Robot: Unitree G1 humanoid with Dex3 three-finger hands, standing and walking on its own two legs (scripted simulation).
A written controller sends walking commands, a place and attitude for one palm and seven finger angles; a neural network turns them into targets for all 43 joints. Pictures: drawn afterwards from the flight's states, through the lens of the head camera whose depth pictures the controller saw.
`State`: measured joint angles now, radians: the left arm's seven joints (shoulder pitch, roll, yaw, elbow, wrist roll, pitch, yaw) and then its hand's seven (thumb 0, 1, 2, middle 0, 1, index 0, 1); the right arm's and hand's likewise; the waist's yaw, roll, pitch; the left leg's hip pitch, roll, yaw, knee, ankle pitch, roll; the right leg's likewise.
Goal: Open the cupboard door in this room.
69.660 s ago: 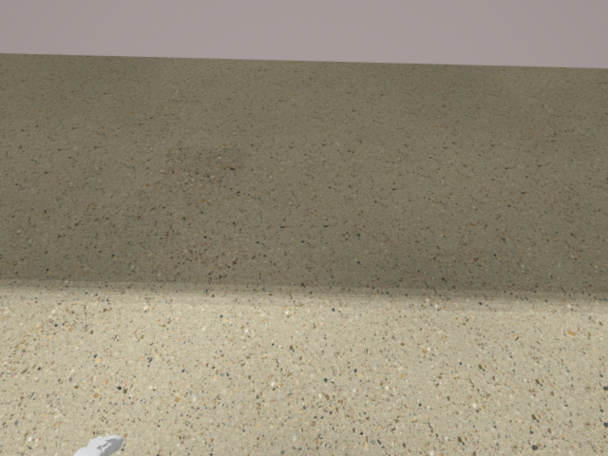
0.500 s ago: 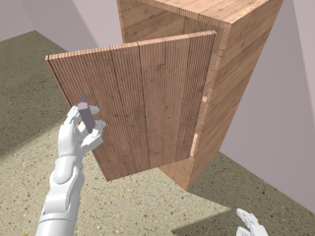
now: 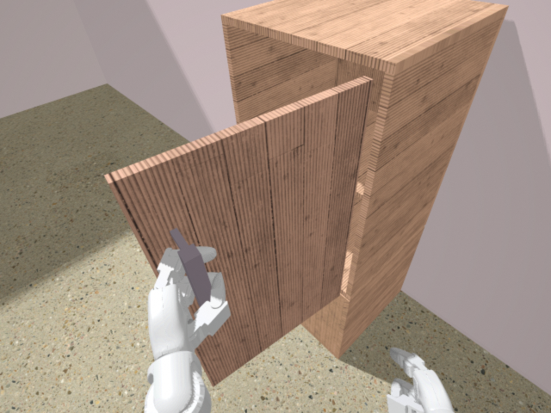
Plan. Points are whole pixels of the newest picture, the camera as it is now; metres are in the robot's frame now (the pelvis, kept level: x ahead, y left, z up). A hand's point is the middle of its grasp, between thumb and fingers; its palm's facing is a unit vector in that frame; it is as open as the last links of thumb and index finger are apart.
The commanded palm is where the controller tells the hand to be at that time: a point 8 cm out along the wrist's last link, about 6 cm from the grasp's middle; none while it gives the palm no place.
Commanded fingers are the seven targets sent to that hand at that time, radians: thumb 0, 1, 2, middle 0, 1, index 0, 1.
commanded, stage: pull the door open along its arc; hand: left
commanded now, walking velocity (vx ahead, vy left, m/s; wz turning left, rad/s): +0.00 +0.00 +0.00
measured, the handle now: (195, 277) +0.28 +0.13 +0.10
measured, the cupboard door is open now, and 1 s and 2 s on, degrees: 83 81 85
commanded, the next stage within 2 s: open thumb and fingers to let go in 0.08 s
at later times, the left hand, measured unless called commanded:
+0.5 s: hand (221, 305) +0.23 +0.08 +0.11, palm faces +0.34 -0.94 +0.01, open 8.4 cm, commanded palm +0.18 +0.11 +0.11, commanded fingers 0.00 -0.29 0.39 -0.31 -1.22 -0.31 -1.22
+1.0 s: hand (215, 297) +0.24 +0.09 +0.11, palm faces +0.28 -0.96 +0.00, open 14.7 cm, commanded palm +0.19 +0.11 +0.11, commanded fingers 0.00 -0.50 0.30 -0.15 -0.30 -0.15 -0.30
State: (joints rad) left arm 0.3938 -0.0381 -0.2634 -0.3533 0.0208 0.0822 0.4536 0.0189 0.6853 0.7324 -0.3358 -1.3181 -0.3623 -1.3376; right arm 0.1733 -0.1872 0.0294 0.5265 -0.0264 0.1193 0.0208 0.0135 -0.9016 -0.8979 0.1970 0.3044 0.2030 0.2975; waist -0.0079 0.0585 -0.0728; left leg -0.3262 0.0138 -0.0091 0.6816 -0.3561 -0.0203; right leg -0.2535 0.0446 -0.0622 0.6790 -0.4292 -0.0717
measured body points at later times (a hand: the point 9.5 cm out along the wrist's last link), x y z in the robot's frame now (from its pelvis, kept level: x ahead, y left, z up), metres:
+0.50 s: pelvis -0.02 -0.01 +0.00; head -0.04 -0.04 +0.45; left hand +0.20 +0.13 +0.11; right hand +0.19 -0.21 -0.08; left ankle +0.00 +0.14 -0.72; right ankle -0.04 -0.07 -0.72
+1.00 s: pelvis -0.02 +0.02 +0.00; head -0.04 +0.00 +0.45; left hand +0.22 +0.14 +0.11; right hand +0.17 -0.17 -0.09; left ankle +0.00 +0.14 -0.72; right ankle -0.04 -0.07 -0.72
